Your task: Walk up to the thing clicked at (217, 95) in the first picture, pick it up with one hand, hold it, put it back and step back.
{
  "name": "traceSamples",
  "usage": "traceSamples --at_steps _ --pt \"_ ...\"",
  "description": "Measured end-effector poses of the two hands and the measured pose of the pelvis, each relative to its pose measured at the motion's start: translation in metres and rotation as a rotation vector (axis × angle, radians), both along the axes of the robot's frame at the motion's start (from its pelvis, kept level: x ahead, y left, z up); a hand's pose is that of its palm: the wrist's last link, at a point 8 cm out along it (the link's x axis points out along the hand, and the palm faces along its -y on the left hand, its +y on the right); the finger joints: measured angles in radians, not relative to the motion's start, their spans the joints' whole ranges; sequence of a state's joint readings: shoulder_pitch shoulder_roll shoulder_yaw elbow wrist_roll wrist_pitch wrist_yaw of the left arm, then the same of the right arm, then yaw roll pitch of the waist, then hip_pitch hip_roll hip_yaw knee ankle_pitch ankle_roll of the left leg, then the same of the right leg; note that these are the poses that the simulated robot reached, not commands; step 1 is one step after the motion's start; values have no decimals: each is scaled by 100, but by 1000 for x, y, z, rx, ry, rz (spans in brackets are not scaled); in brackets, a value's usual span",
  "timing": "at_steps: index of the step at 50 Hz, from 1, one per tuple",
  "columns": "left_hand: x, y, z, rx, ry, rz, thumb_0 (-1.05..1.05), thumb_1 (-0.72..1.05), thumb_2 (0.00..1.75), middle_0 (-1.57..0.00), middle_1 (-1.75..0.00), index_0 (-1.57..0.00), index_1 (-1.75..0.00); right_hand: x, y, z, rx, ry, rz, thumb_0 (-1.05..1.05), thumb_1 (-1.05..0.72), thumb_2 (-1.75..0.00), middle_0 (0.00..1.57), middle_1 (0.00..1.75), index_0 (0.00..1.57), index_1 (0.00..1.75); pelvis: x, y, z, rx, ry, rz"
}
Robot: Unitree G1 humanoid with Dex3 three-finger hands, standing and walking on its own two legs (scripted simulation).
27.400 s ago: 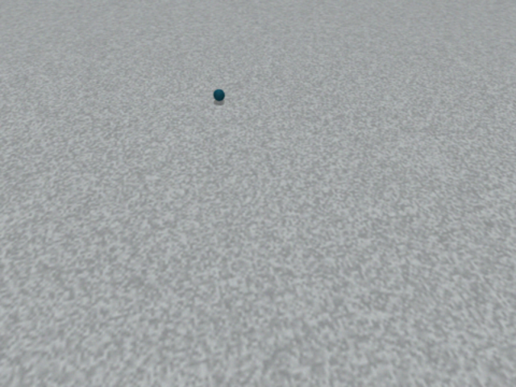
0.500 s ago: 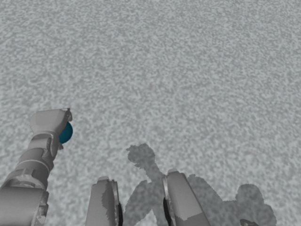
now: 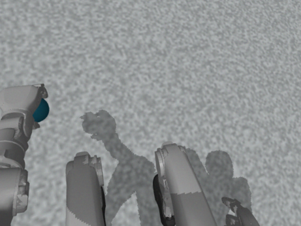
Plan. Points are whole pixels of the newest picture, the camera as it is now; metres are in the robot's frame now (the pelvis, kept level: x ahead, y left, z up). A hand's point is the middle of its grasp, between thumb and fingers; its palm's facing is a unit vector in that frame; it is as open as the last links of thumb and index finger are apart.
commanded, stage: crouch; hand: left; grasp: from above
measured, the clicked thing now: (33, 109) +0.45 +0.28 -0.19
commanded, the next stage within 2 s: lower in 0.64 s
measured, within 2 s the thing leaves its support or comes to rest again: neither
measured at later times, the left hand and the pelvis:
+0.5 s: hand (40, 113) +0.45 +0.27 -0.23, palm faces -0.45 -0.04 -0.89, open 10.0 cm; pelvis -0.01 +0.00 -0.07, yaw -2 degrees
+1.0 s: hand (44, 117) +0.45 +0.28 -0.28, palm faces -0.48 -0.05 -0.88, open 10.0 cm; pelvis -0.01 +0.00 -0.10, yaw -3 degrees
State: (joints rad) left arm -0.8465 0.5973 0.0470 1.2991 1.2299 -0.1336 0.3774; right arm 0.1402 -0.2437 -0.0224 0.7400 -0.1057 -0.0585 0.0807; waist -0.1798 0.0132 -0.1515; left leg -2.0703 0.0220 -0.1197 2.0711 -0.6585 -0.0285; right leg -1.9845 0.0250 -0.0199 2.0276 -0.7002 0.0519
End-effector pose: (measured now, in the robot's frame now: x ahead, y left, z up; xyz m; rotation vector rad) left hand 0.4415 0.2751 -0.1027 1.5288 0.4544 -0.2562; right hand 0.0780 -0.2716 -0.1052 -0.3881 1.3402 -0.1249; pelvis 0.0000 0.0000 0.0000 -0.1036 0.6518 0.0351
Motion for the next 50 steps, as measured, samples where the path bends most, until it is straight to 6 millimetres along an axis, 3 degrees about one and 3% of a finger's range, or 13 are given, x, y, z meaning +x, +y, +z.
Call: traceSamples --at_steps 24,41,50 --pt "15 -1 -66 -7 18 -8 0 1 57 -61 -74 -62 -69 -51 -2 -61 22 115 -29 0 -91 -90 21 30 20 30 -10 -3 -66 -5 -36 -25" --pt "20 3 -92 -5 23 -2 0 1 54 -64 -71 -64 -67 -50 -2 -79 15 125 1 0 -92 -90 21 30 20 30 -10 -3 -89 -15 -55 -35" --pt "19 3 -118 -23 46 -9 0 0 53 -66 -69 -67 -65 -47 -5 -84 -1 139 30 0 -92 -90 21 30 20 30 -8 -3 -99 -24 -62 -41"
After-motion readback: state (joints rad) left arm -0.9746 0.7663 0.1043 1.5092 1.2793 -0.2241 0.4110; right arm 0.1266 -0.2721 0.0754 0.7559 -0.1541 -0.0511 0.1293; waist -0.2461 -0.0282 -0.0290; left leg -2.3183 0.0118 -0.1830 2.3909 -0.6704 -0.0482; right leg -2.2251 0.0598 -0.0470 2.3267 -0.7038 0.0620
